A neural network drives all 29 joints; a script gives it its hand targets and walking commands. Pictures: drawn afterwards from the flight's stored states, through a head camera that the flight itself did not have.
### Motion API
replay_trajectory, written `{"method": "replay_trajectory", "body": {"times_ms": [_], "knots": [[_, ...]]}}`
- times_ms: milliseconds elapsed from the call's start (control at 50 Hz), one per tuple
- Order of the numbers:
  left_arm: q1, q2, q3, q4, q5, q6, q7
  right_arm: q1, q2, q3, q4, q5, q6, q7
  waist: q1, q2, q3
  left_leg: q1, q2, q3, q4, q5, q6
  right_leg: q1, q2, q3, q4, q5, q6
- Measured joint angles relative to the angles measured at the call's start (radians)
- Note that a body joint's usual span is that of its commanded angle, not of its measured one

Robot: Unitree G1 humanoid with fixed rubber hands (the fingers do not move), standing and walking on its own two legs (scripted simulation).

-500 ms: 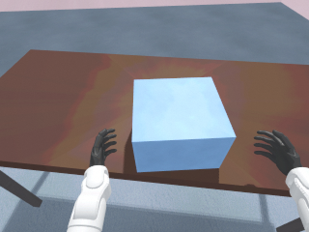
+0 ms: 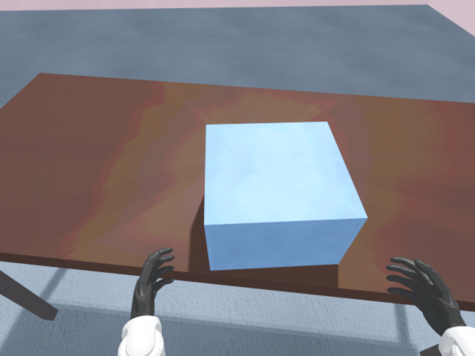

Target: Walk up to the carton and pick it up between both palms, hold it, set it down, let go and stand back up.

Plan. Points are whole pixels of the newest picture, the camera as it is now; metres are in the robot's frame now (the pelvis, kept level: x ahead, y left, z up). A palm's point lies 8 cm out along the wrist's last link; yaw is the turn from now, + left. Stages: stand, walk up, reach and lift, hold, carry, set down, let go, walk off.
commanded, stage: set down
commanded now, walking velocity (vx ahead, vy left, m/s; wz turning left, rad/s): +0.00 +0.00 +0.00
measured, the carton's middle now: (271, 193) +0.42 -0.05 +0.01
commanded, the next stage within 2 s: let go in 0.76 s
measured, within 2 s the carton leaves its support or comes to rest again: neither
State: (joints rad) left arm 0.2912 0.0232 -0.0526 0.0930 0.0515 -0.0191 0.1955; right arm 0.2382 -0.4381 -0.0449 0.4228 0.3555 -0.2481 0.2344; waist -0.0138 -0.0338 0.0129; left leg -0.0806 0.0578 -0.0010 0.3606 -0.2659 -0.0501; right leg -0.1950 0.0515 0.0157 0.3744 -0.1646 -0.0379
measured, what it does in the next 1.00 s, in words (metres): stands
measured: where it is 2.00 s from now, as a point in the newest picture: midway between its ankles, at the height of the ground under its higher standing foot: outside the picture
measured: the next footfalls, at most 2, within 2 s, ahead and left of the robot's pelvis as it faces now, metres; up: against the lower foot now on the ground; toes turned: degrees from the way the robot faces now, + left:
none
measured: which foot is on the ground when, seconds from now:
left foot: down 0.00-1.00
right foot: down 0.00-1.00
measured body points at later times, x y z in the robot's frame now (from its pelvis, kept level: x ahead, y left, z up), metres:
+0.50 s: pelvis +0.00 +0.01 +0.00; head -0.02 +0.03 +0.45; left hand +0.19 +0.19 -0.05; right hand +0.18 -0.27 -0.02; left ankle -0.05 +0.15 -0.74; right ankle +0.02 -0.10 -0.74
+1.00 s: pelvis +0.00 +0.03 +0.00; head -0.02 +0.06 +0.45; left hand +0.17 +0.22 -0.10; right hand +0.18 -0.26 -0.02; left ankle -0.05 +0.15 -0.74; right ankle +0.02 -0.10 -0.74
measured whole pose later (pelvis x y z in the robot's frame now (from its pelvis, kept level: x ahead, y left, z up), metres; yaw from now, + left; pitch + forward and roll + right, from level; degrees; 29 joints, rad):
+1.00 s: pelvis +0.00 +0.03 +0.00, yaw -1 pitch -6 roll -1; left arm 0.22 0.12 -0.01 0.52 0.09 0.12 0.08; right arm 0.13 -0.31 -0.08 0.63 0.11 -0.19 0.09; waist -0.04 -0.05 0.06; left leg 0.01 0.04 0.03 0.40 -0.30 -0.01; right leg -0.09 0.03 0.05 0.37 -0.17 0.00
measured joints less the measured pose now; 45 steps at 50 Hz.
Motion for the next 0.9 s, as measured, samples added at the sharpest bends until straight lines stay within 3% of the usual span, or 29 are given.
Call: {"method": "replay_trajectory", "body": {"times_ms": [280, 680, 900], "knots": [[0.021, 0.028, 0.018, 0.146, -0.012, -0.054, -0.019, 0.021, 0.053, 0.014, 0.122, -0.063, -0.055, -0.041, 0.001, 0.008, 0.006, 0.024, -0.004, -0.007, 0.036, -0.029, 0.005, 0.027, -0.004, -0.004, 0.033, -0.03, 0.005], [-0.052, 0.063, 0.026, 0.312, 0.017, 0.069, -0.062, -0.072, 0.105, -0.021, 0.18, -0.173, 0.035, -0.102, 0.0, -0.022, 0.034, 0.068, -0.012, 0.018, 0.039, -0.031, 0.024, 0.076, -0.009, 0.02, 0.009, -0.009, 0.024], [-0.061, 0.087, 0.031, 0.398, 0.031, 0.115, -0.095, -0.098, 0.115, -0.031, 0.2, -0.221, 0.049, -0.126, -0.018, -0.017, 0.038, 0.089, -0.019, 0.026, 0.037, -0.035, 0.036, 0.1, -0.016, 0.027, -0.005, -0.006, 0.036]]}}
